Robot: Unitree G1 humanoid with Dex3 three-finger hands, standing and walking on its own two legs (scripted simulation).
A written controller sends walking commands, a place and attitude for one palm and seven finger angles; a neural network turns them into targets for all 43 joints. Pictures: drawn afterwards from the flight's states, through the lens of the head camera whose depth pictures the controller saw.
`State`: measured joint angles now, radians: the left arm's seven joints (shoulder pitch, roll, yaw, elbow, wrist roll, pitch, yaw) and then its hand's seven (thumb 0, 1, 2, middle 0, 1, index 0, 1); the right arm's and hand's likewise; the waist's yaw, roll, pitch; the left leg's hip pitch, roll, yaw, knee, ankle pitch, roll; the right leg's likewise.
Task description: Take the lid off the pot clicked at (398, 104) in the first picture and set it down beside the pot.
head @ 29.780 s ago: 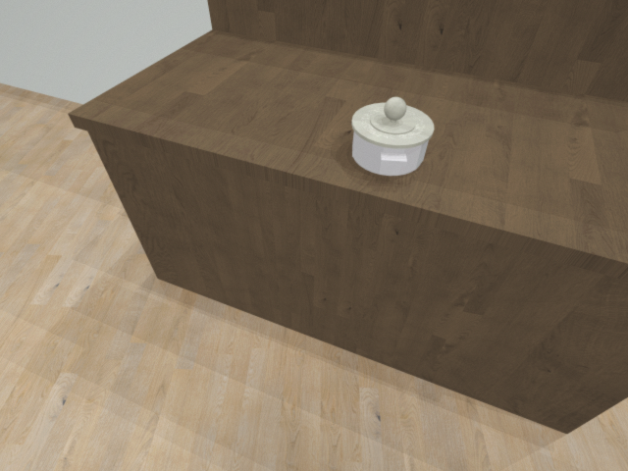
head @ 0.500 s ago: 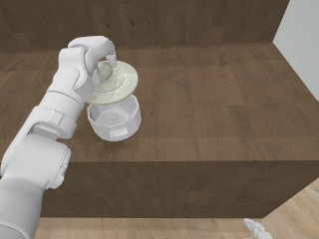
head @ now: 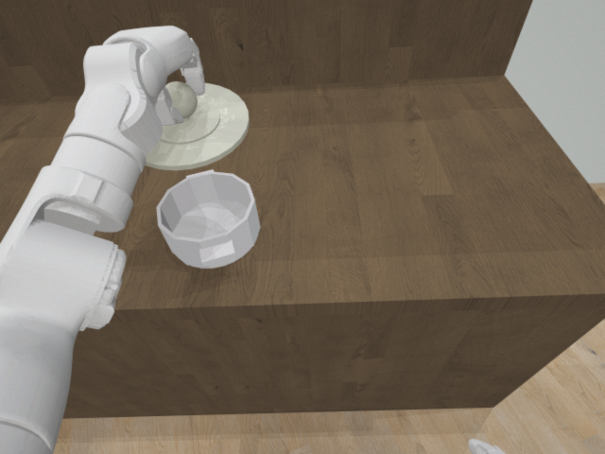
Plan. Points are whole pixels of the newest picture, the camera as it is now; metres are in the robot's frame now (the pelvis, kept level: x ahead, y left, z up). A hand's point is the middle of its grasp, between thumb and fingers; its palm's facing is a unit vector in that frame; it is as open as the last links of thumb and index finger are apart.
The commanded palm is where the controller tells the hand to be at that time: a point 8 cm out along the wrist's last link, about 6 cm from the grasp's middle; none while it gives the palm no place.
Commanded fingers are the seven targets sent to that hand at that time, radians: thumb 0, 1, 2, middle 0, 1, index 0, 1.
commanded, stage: lift the lid straight up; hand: left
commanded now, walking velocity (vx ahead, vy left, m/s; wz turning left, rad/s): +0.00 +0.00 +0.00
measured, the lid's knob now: (178, 100) +0.51 +0.15 +0.23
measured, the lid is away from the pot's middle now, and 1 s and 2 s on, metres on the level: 0.02 0.09 0.21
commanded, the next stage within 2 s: move the lid sideways beside the pot in 0.30 s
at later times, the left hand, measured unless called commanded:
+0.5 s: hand (150, 94) +0.47 +0.17 +0.26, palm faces -0.19 -0.04 -0.98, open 7.9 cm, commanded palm +0.46 +0.17 +0.31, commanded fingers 0.00 0.66 0.98 -0.95 -1.11 -0.78 -1.01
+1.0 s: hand (89, 106) +0.47 +0.24 +0.25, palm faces -0.19 -0.03 -0.98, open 7.9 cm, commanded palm +0.45 +0.24 +0.31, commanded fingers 0.00 0.66 0.98 -0.95 -1.11 -0.78 -1.01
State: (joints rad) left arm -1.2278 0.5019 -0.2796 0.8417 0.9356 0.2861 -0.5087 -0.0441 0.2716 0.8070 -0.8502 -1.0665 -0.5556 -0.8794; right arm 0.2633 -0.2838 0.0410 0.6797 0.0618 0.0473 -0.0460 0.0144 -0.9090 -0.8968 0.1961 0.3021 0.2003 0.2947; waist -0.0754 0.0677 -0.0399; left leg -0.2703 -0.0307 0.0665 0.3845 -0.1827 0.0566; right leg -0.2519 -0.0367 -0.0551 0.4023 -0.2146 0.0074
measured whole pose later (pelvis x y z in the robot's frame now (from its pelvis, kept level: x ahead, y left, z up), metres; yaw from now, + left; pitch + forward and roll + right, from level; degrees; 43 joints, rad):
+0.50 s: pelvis +0.00 +0.01 +0.00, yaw +0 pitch +4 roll +0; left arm -1.27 0.50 -0.29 0.87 0.94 0.29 -0.52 -0.03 0.28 0.81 -0.87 -1.08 -0.55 -0.87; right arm 0.19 -0.27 0.06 0.67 0.07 0.04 -0.05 0.01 -0.91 -0.90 0.20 0.30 0.20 0.29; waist -0.06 0.06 -0.05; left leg -0.28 -0.04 0.06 0.39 -0.19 0.06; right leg -0.25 -0.05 -0.06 0.40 -0.21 0.02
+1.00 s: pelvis +0.00 +0.01 +0.00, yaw +0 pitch +5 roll -1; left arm -1.19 0.66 -0.23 0.80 0.95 0.24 -0.55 -0.02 0.29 0.81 -0.89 -1.09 -0.55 -0.87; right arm 0.24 -0.30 0.03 0.66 0.08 0.10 -0.05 0.01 -0.91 -0.90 0.20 0.30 0.20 0.29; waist -0.07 0.05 -0.04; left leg -0.30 -0.03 0.06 0.41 -0.19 0.07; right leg -0.25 -0.04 -0.06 0.38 -0.20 0.02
